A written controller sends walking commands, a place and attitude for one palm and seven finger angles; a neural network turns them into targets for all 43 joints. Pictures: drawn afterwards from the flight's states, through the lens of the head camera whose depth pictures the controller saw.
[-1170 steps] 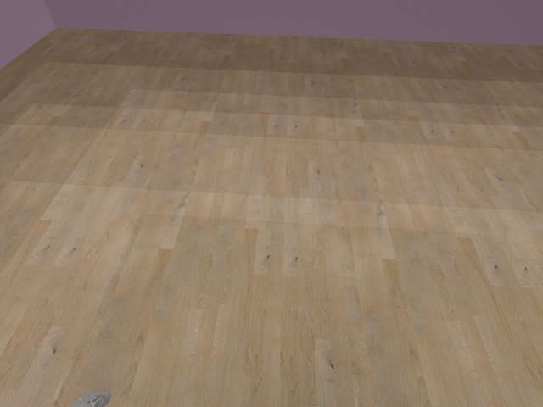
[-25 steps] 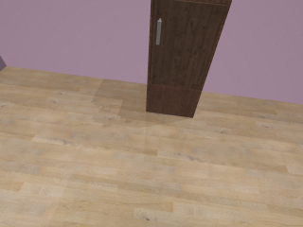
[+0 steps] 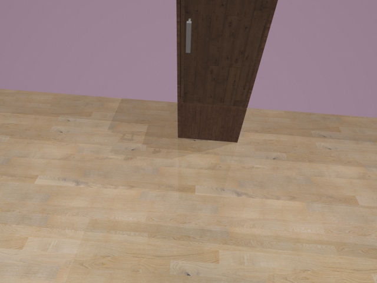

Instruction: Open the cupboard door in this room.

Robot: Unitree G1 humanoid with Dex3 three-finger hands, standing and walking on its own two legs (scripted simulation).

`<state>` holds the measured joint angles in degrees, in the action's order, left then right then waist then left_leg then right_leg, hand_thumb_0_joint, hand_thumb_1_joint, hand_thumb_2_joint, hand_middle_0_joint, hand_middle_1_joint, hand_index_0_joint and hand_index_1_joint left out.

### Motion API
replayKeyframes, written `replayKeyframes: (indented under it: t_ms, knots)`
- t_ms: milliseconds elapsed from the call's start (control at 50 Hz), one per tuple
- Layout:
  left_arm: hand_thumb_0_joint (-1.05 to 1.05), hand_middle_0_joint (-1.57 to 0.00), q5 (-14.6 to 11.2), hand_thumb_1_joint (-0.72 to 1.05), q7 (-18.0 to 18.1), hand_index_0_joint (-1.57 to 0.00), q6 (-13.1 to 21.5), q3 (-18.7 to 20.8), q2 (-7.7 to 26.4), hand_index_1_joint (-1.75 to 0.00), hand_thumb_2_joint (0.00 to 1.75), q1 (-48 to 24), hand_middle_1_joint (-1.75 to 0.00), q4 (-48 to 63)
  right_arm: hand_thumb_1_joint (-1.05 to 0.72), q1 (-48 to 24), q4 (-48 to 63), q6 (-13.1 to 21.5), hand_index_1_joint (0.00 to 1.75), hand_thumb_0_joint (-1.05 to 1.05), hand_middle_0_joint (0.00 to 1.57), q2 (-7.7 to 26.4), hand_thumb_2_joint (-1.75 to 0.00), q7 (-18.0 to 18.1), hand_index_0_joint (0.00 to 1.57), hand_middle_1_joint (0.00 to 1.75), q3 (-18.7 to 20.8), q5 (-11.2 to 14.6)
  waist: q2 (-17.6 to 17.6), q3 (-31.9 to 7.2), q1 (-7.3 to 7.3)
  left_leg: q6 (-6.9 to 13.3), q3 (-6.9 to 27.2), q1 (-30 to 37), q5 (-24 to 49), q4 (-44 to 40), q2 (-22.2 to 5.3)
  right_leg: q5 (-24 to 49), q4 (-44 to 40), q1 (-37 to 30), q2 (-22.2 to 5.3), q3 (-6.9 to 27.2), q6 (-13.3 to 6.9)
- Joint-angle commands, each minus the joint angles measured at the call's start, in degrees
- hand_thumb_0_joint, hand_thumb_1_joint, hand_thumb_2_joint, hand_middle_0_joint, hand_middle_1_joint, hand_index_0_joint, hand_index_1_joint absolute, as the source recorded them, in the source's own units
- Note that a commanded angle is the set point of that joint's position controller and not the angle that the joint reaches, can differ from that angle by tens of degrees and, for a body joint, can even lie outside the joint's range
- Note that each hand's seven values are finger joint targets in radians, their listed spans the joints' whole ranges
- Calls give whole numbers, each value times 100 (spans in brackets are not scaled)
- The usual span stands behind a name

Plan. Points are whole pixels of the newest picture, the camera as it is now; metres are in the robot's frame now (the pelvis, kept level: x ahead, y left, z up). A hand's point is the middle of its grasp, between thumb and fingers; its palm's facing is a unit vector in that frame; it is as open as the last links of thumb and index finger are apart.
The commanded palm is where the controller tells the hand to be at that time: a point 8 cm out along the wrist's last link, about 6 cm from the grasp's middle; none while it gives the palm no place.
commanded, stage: look at it before walking up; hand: left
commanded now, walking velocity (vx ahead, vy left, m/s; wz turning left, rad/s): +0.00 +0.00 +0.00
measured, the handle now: (189, 35) +1.15 +0.07 +0.00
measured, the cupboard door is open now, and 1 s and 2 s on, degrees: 0 0 0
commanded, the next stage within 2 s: walk to a spot facing it in 0.44 s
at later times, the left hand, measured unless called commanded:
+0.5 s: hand out of the picture -0.03 +0.15 -0.18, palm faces +0.04 -0.99 -0.15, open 7.3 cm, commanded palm none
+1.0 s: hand out of the picture +0.08 +0.11 -0.17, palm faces -0.03 -0.97 -0.24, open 7.3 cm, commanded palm none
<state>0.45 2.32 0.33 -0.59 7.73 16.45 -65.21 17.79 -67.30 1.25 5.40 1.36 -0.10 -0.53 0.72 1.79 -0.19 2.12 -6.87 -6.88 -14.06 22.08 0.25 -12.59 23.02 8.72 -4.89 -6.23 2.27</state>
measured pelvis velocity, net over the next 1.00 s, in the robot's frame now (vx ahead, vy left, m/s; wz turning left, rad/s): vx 0.07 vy -0.08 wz -0.14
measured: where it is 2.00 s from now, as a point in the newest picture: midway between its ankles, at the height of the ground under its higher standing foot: (213, 253)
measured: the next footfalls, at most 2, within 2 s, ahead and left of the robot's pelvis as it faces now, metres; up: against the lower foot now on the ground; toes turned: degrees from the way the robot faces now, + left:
left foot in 1.40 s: +0.40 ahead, -0.01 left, +0.00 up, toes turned +0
right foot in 1.96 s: +0.49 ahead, -0.24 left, +0.00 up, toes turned -12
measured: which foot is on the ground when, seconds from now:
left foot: down 0.00-0.88, up 0.90-1.00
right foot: down 0.00-1.00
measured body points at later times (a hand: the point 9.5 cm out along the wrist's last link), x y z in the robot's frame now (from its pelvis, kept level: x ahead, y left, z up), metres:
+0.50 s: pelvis +0.00 -0.01 +0.00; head +0.01 +0.00 +0.45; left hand -0.03 +0.20 -0.17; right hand -0.01 -0.22 -0.16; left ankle -0.02 +0.09 -0.74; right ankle -0.01 -0.14 -0.74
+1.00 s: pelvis +0.07 -0.08 -0.01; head +0.08 -0.10 +0.44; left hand +0.08 +0.16 -0.15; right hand +0.03 -0.30 -0.19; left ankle +0.02 +0.07 -0.67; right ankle +0.05 -0.14 -0.74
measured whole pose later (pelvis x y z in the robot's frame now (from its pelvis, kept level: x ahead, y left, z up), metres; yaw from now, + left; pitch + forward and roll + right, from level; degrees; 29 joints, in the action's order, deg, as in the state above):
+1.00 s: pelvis +0.07 -0.08 -0.01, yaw -8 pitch +0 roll +1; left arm 1.0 0.2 3.0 2.6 8.1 19.0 -60.9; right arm 16.1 -64.8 -0.9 11.1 -0.6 3.5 -1.8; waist -2.7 2.2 -2.1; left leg -0.4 -5.0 -22.7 -22.3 63.2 -5.3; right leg -19.1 33.4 14.3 -0.1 -7.6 -4.5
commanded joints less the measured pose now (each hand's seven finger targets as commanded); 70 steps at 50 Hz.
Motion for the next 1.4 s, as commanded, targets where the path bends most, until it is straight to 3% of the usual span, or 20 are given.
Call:
replayKeyframes:
  t_ms: [0,560,600,640,660,700,760,820,840,860,880,900,920,960,1060,1260,1320,1340,1360,1380]
  knots:
    - [0,-20,-2,90,40,-20,43,102,394,-30,90,581,-30,64,-90,435,130,101,30,0,20,578,-90,75,20,30,127,22,-75,304,-56,-59,716,-321,1147,-499,-772,713,-226,6,-340,316,-170]
    - [0,-20,14,90,-1,-20,65,124,388,-30,90,552,-30,6,-90,395,171,82,30,0,20,654,-90,92,20,30,166,-3,-148,315,34,-82,578,-76,367,-463,-757,362,-304,232,-251,472,-245]
    - [0,-20,47,90,-74,-20,4,192,401,-30,90,489,-30,79,-90,440,215,27,30,0,20,802,-90,91,20,30,254,-26,-381,382,82,-7,682,-26,-870,-578,-964,-508,93,679,-71,365,-304]
    - [0,-20,111,90,-174,-20,-65,256,356,-30,90,277,-30,280,-90,445,319,-25,30,0,20,1085,-90,85,20,30,387,-49,-929,825,142,283,1269,-214,-2387,-1113,-1516,-1117,1073,1475,280,3,-260]
    - [0,-20,134,90,-212,-20,-92,285,318,-30,90,157,-30,401,-90,485,360,-22,30,0,20,1190,-90,85,20,30,440,-57,-1193,928,184,509,1569,-272,-2665,-1312,-1859,-1249,1866,1807,298,-93,-269]
    - [0,-20,137,90,-276,-20,-68,357,294,-30,90,-204,-30,678,-90,601,424,44,30,0,20,1248,-90,65,20,30,489,-98,-928,885,268,864,1882,29,-2361,-1411,-2266,-1585,2675,2480,11,168,-320]
    - [0,-20,122,90,-349,-20,6,396,208,-30,90,-222,-30,820,-90,302,532,117,30,0,20,1305,-90,44,20,30,518,-136,-666,616,114,752,1233,11,-1453,-1154,-2229,-1372,2278,2083,-140,136,-281]
    - [0,-20,121,90,-362,-20,63,449,239,-30,90,752,-30,525,-90,-91,605,102,30,0,20,1242,-90,12,20,30,486,-129,-139,265,-393,295,307,-952,-1292,82,-1711,-511,914,115,199,-240,-307]
    - [0,-20,140,90,-324,-20,124,503,564,-30,90,1463,-30,295,-90,-196,687,110,30,0,20,1108,-90,-21,20,30,454,-90,763,81,-716,38,-199,-1546,-1195,1470,-1191,-772,218,-734,4,258,-420]
    - [0,-20,142,90,-239,-20,206,603,1201,-30,90,2012,-30,126,-90,-420,969,136,30,0,20,689,-90,-81,20,30,357,-13,2479,139,-885,-264,-652,-3094,-2094,3349,-410,-1599,-854,-1360,-1392,2748,-1001]
    - [0,-20,13,90,-149,-20,204,583,1285,-30,90,2147,-30,143,-90,-852,1229,114,30,0,20,908,-90,-132,20,30,347,-44,1764,251,-895,-244,23,-3461,-2083,4166,-433,-1907,-1549,-1054,-1903,3962,-1397]
    - [0,-20,29,90,-134,-20,241,593,1269,-30,90,1788,-30,188,-90,-1067,1203,120,30,0,20,835,-90,-160,20,30,394,-51,1284,474,-757,-197,378,-3615,-1506,4698,-600,-2408,-1608,-638,-1887,3992,-1480]
    - [0,-20,34,90,-136,-20,260,550,1088,-30,90,1410,-30,287,-90,-1053,1163,116,30,0,20,909,-90,-176,20,30,419,-78,855,704,-572,-199,525,-3675,-957,4837,-755,-2627,-1575,-347,-1767,3636,-1431]
    - [0,-20,58,90,-128,-20,327,445,780,-30,90,909,-30,424,-90,-749,948,90,30,0,20,826,-90,-204,20,30,433,-132,148,614,-241,-308,551,-3288,-213,4559,-895,-1564,-1440,-53,-1385,2591,-1200]
    - [0,-20,45,90,-139,-20,495,344,647,-30,90,1214,-30,211,-90,-604,837,4,30,0,20,680,-90,-237,20,30,406,-107,382,402,-86,-480,432,-3308,413,4134,-763,1498,-1176,-543,-883,1238,-851]
    - [0,-20,55,90,-16,-20,478,268,567,-30,90,1550,-30,-83,-90,-1892,1332,77,30,0,20,522,-90,-298,20,30,244,-28,611,699,-325,-272,-73,-2995,657,2130,-415,3795,-985,-1212,-843,545,-908]
    - [0,-20,55,90,23,-20,453,297,739,-30,90,1437,-30,-103,-90,-1491,1210,145,30,0,20,568,-90,-213,20,30,232,-50,698,359,-102,-69,-346,-1961,505,1457,-17,5409,-132,-1393,-839,296,-799]
    - [0,-20,39,90,37,-20,449,289,781,-30,90,1370,-30,-87,-90,-920,1030,166,30,0,20,659,-90,-164,20,30,249,-69,631,-2,159,19,-357,-1231,785,1058,158,5731,577,-1348,-713,162,-642]
    - [0,-20,4,90,44,-20,444,281,831,-30,90,1292,-30,-63,-90,-116,775,176,30,0,20,842,-90,-124,20,30,303,-96,581,-548,480,146,-197,-64,1733,656,-9,5374,1613,-924,-613,83,-463]
    - [0,-20,-54,90,19,-20,447,271,748,-30,90,1362,-30,11,-90,687,618,193,30,0,20,1329,-90,-81,20,30,411,-140,-38,-1257,679,591,917,1535,3788,977,-1041,3142,2946,308,-183,-131,-237]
